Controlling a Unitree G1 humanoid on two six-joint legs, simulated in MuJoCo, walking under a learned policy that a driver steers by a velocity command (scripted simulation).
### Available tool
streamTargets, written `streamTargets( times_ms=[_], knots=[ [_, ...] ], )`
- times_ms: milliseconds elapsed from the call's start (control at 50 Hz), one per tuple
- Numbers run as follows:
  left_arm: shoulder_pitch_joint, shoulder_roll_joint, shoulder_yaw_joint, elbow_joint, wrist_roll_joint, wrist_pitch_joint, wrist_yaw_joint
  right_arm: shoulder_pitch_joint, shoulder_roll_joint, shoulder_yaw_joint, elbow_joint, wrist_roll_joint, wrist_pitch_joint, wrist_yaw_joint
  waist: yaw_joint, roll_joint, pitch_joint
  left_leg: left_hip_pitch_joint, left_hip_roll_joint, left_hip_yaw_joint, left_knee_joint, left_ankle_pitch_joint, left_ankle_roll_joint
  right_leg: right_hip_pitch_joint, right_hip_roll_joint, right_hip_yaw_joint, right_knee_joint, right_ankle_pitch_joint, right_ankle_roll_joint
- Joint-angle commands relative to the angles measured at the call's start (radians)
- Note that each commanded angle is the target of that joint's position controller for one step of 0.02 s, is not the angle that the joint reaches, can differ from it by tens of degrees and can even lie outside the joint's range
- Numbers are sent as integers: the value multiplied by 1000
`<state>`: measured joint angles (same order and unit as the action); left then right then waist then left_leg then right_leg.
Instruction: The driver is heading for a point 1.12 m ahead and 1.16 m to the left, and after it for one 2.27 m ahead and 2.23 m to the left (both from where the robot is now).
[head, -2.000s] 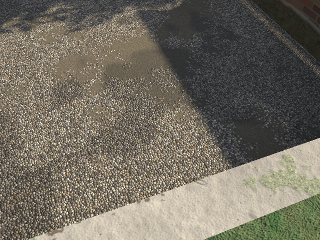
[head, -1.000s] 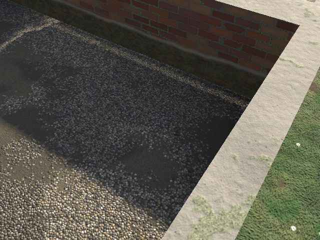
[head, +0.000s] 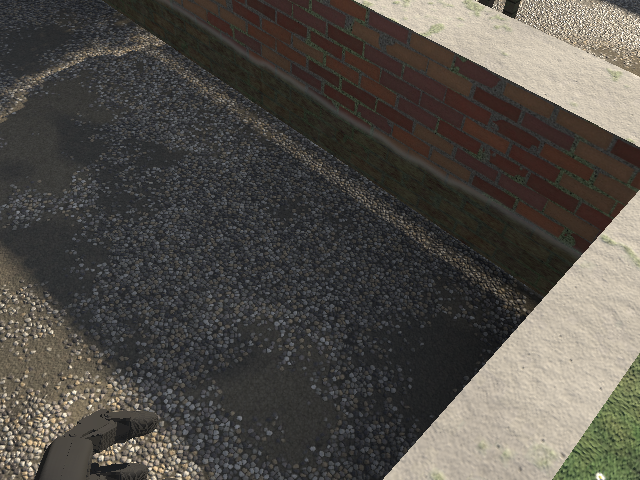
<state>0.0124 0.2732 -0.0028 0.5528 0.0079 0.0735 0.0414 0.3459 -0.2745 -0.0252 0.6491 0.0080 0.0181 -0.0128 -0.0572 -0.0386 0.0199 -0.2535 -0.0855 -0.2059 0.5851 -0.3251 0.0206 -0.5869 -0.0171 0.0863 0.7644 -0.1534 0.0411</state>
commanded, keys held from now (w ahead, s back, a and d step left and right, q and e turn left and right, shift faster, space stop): w+q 1.00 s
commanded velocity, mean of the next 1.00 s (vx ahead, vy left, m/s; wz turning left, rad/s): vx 0.50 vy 0.00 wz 0.59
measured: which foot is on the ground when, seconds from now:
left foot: down 0.00-0.08, up 0.10-0.50, down 0.52-0.92, up 0.94-1.00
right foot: up 0.00-0.04, down 0.06-0.52, up 0.54-0.88, down 0.90-1.00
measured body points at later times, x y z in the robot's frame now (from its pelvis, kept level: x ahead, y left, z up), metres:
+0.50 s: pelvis +0.02 -0.08 -0.02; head +0.03 -0.06 +0.43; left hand +0.03 +0.22 -0.12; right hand +0.31 -0.23 -0.08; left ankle -0.02 +0.00 -0.72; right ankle +0.13 -0.14 -0.73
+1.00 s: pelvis +0.04 -0.10 -0.01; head +0.05 -0.11 +0.44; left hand +0.06 +0.20 -0.07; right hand +0.33 -0.21 -0.09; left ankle -0.03 -0.01 -0.71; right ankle +0.15 -0.16 -0.73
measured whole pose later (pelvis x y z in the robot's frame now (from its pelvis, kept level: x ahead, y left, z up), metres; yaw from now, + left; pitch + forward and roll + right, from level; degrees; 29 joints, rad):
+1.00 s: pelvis +0.04 -0.10 -0.01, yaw +38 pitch +0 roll +1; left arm 0.12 0.22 -0.02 0.59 0.03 0.01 0.02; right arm 0.17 -0.27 -0.04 0.57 0.01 0.10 -0.01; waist -0.03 0.02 0.00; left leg -0.38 -0.15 -0.18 0.85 -0.45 0.02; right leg -0.38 0.00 -0.02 0.64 -0.25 -0.02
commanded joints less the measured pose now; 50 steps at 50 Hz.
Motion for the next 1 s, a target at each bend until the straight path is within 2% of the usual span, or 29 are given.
streamTargets(
  times_ms=[20,60,80,100,120,140,160,180,240,320,380,400,480,520,540,560,580,620,640,680,800,860,880,900,920,940,960,980,1000],
  knots=[
    [-49,55,21,-101,-21,-22,6,-98,-167,-65,-88,-14,25,0,36,254,-58,-68,155,-234,-127,222,142,247,64,-73,-203,-44,-15],
    [76,68,30,-66,11,-44,3,-129,-137,-67,-98,-4,24,-13,81,205,-60,-116,137,-265,-66,45,103,425,26,-28,-282,-49,-52],
    [189,90,35,-45,40,-58,1,-127,-91,-61,-106,2,13,-11,114,74,-129,-210,78,-187,146,-156,74,595,-101,86,-249,28,-87],
    [250,261,93,-20,40,-59,-4,-137,-41,-43,-164,25,17,-8,128,-238,-211,-371,-71,50,425,-312,32,616,-303,366,-409,-118,-196],
    [219,219,95,-36,16,-60,-8,-155,-99,-59,-142,-5,22,-2,113,-173,-176,-440,-16,68,616,-245,7,556,-339,504,-449,-231,-214],
    [167,126,69,-54,10,-64,-8,-190,-119,-72,-120,-15,22,4,100,-85,-126,-432,-2,50,697,-165,-9,464,-298,417,-439,-233,-213],
    [123,81,54,-67,19,-63,-8,-177,-102,-72,-103,-20,22,9,64,-39,-108,-370,9,34,713,-99,-32,357,-276,317,-429,-152,-210],
    [86,67,50,-67,18,-66,-5,-175,-95,-71,-98,-15,29,19,39,-72,-106,-328,23,68,711,-66,-49,307,-240,230,-445,-96,-212],
    [154,73,65,-31,2,-83,-23,-146,-130,-82,-68,-14,66,25,46,-116,-98,-284,9,121,710,-50,-64,280,-204,76,-391,197,-225],
    [221,83,78,-2,7,-80,-15,-215,-103,-62,-80,-19,78,29,73,-85,-105,-301,19,149,566,-60,-41,323,-242,58,-362,102,-245],
    [228,116,89,9,17,-69,0,-285,-71,-35,-109,-14,73,44,97,-103,-117,-240,36,206,420,-117,-9,309,-252,24,-369,-22,-225],
    [264,144,95,22,22,-74,9,-338,-67,-28,-152,-24,75,57,118,-111,-104,-254,51,214,414,-128,-11,307,-286,51,-408,-141,-219],
    [210,158,100,19,26,-77,13,-305,-59,-17,-162,-1,85,80,99,-94,-126,-80,55,261,230,-191,26,212,-295,10,-418,-256,-170],
    [130,129,90,9,9,-62,14,-142,-23,-7,-109,6,73,83,7,-8,-131,255,35,243,-39,-106,80,-18,-226,-143,-259,-195,-77],
    [75,48,65,-8,7,-55,11,-85,-45,-6,-87,6,67,76,-39,212,-59,322,165,-2,-142,-172,128,-231,-102,-256,64,-243,-14],
    [-21,106,71,-111,25,-51,23,-57,-237,-66,-111,5,86,54,-93,368,-111,258,386,-433,-215,-112,254,-414,27,-148,151,-391,27],
    [-86,138,75,-123,16,-50,29,-93,-202,-56,-120,-13,90,30,-69,234,-67,236,401,-383,-209,130,281,-432,-15,-31,263,-308,42],
    [7,126,68,-80,20,-60,17,-188,-127,-22,-143,-28,75,0,18,165,-67,135,329,-276,-160,314,242,-371,1,-25,383,-200,70],
    [56,126,65,-66,29,-59,19,-227,-103,-16,-156,-16,72,-8,51,152,-70,79,272,-219,-163,328,206,-307,-8,-31,352,-159,82],
    [90,96,57,-36,30,-38,16,-265,-59,-2,-169,-13,59,5,74,146,-75,-17,189,-159,-165,375,165,-176,-5,-54,336,-99,92],
    [9,74,34,-46,15,-22,-7,-245,-99,-23,-184,-18,47,11,29,139,-57,-48,139,-225,-185,108,157,0,0,-36,63,-88,50],
    [2,54,22,-51,5,-49,-11,-219,-112,-31,-169,-25,61,9,11,145,-68,-74,148,-283,-173,146,175,194,39,-60,-80,-196,20],
    [51,40,18,-36,4,-59,-12,-234,-108,-31,-171,-21,65,7,41,139,-70,-88,135,-297,-156,134,160,285,38,-56,-182,-161,3],
    [123,26,15,-10,12,-68,-9,-253,-92,-29,-174,-10,65,3,72,121,-78,-134,113,-287,-119,108,134,416,21,-60,-269,-85,-16],
    [163,60,26,4,28,-78,-5,-245,-48,-20,-183,5,58,5,72,38,-123,-277,72,-221,-39,-24,90,610,-64,-1,-213,-45,-46],
    [164,142,52,6,25,-83,-12,-282,-19,-14,-213,17,57,9,101,-200,-135,-380,-45,-36,112,-159,39,620,-179,171,-296,-118,-100],
    [184,159,55,-6,19,-78,-18,-324,-67,-28,-225,6,59,6,135,-247,-102,-438,-57,33,268,-198,12,570,-295,337,-398,-151,-156],
    [166,133,42,-19,24,-77,-19,-331,-102,-43,-208,-5,55,1,126,-155,-55,-390,-45,19,391,-185,-21,426,-311,329,-409,-27,-183],
    [131,107,30,-32,27,-79,-17,-315,-93,-45,-198,-5,55,1,89,-113,-71,-344,-35,29,468,-159,-38,366,-301,280,-410,35,-194]
  ],
)
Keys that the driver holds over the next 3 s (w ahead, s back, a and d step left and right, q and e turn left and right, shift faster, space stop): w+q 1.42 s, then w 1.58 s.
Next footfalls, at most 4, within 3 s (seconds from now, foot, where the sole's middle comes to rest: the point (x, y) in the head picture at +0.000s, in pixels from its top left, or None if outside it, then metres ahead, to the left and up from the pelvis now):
0.06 right None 0.17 -0.13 -0.77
0.52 left None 0.01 0.01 -0.77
0.90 right None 0.18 -0.13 -0.77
1.22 left None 0.00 0.00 -0.77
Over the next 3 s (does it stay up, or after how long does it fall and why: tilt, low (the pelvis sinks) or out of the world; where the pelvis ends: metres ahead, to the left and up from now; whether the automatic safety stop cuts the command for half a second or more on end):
stays up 0.06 -0.02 -0.01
